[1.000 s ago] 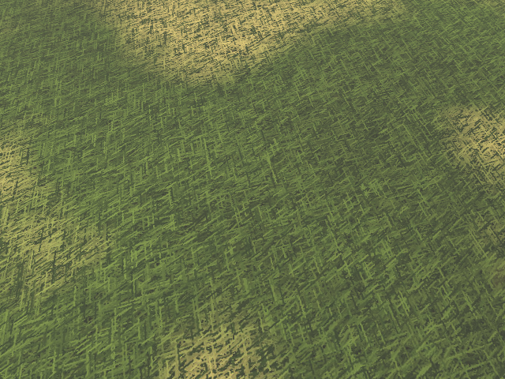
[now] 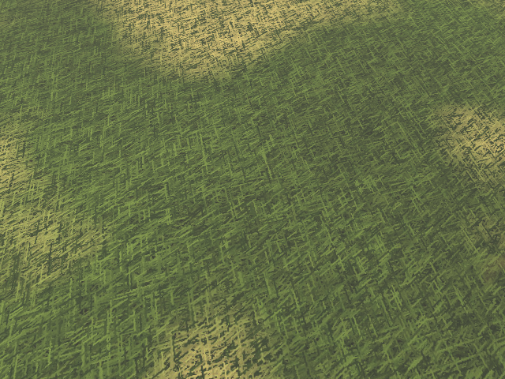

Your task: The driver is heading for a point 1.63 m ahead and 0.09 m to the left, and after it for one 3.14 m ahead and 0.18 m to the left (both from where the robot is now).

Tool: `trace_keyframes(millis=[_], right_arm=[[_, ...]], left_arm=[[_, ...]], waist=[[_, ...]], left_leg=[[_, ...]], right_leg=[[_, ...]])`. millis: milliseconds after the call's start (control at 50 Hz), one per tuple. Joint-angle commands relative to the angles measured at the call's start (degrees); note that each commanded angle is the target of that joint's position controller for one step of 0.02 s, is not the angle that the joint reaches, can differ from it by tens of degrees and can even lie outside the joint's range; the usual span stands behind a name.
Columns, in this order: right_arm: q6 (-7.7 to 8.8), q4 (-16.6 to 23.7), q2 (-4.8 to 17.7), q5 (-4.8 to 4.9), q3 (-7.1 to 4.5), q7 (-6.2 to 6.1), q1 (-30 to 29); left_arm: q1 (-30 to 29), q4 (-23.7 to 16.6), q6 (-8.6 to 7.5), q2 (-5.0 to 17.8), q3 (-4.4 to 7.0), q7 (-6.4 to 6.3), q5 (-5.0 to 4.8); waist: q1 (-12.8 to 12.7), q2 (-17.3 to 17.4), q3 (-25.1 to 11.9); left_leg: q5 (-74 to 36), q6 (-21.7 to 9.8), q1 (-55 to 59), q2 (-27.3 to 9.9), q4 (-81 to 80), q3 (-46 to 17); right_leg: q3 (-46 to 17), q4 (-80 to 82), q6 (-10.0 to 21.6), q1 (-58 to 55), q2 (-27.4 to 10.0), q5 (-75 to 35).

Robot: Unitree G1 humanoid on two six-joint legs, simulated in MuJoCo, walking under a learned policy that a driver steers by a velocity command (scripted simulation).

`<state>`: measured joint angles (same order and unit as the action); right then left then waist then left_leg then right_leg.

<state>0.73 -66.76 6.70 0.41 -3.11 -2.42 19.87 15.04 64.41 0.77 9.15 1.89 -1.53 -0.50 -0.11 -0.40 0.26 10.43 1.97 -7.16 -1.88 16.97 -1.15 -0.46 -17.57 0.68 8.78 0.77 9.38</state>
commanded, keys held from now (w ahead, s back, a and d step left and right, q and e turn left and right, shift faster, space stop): no key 1.00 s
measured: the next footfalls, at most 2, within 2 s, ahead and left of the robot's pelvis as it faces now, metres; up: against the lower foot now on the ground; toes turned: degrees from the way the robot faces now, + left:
right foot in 1.90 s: +0.47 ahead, -0.03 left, -0.17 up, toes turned +0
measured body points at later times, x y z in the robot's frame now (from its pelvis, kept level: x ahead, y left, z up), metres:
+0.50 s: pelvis +0.00 +0.00 +0.00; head +0.01 +0.00 +0.45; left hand +0.00 +0.22 -0.16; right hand -0.05 -0.22 -0.16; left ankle -0.02 +0.14 -0.75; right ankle +0.00 -0.11 -0.75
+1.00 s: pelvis +0.00 -0.01 +0.00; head +0.02 -0.01 +0.45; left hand -0.01 +0.21 -0.16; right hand -0.07 -0.22 -0.16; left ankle -0.02 +0.14 -0.75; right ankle +0.00 -0.11 -0.75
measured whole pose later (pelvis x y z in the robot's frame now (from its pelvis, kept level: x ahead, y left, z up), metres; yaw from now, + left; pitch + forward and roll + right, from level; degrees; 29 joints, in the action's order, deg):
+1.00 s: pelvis +0.00 -0.01 +0.00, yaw +0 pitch +1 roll +0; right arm 0.4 -67.2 6.1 0.7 -3.1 -3.4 23.4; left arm 17.6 63.4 -0.5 8.4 1.7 -1.4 -0.8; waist 0.2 0.2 0.0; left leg 10.8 2.9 -7.5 -3.0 17.4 -1.8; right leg 0.1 -17.2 1.6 8.7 1.8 9.4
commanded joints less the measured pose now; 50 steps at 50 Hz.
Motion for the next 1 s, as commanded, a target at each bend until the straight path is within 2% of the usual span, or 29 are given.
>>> trace_keyframes(millis=[20,160,300,760,820,920,1000], right_arm=[[-0.08,-0.1,4.4,0.04,-0.65,-0.19,5.7],[-0.21,0.1,4.4,0.20,-0.74,-0.68,5.4],[-0.60,-0.1,4.2,0.24,-0.79,-0.81,5.9],[-0.53,-0.7,3.6,0.30,-0.71,-1.11,8.7],[-0.68,-1.0,3.3,0.22,-0.59,-0.79,9.7],[-0.22,-0.6,3.6,0.30,-0.58,-1.07,9.6],[-0.28,-0.7,3.3,0.38,-0.53,-1.14,10.1]], left_arm=[[3.5,-0.7,-0.40,4.6,0.56,-0.09,-0.02],[3.9,-0.6,-1.06,4.4,0.52,-0.40,-0.20],[4.5,-0.5,-1.10,4.2,0.59,-0.31,-0.20],[5.8,-1.1,-1.42,3.9,0.70,-0.14,-0.24],[6.2,-1.3,-1.09,4.0,0.65,0.21,-0.11],[6.1,-1.8,-1.57,3.7,0.52,-0.02,-0.28],[6.7,-1.7,-1.49,3.7,0.50,-0.05,-0.35]], waist=[[0.1,1.4,2.8],[0.2,1.1,1.8],[0.2,1.0,3.0],[0.2,1.0,3.4],[0.2,0.9,4.6],[0.2,1.1,2.5],[0.2,1.3,2.9]], left_leg=[[-5.5,-1.7,-1.8,0.0,-2.8,-0.1],[-8.1,-1.5,-0.5,-0.2,-2.7,-0.3],[-6.5,-1.4,-1.0,0.0,-3.0,-0.2],[-4.8,-0.9,-1.8,0.0,-2.4,0.0],[-2.9,-1.0,-2.8,0.3,-2.0,0.3],[-5.8,-0.9,-1.7,-0.2,-1.8,-0.2],[-5.7,-0.8,-1.9,-0.1,-2.0,-0.1]], right_leg=[[-1.2,2.9,1.7,0.5,-1.5,-5.9],[-1.2,2.9,1.5,-0.4,-1.7,-9.4],[-1.2,3.5,1.5,0.2,-1.5,-7.4],[-1.5,4.3,2.1,1.2,-1.4,-4.7],[-1.8,4.6,2.4,2.3,-1.3,-1.2],[-1.5,3.7,2.4,0.9,-1.4,-6.3],[-1.4,3.6,2.4,0.6,-1.3,-6.6]])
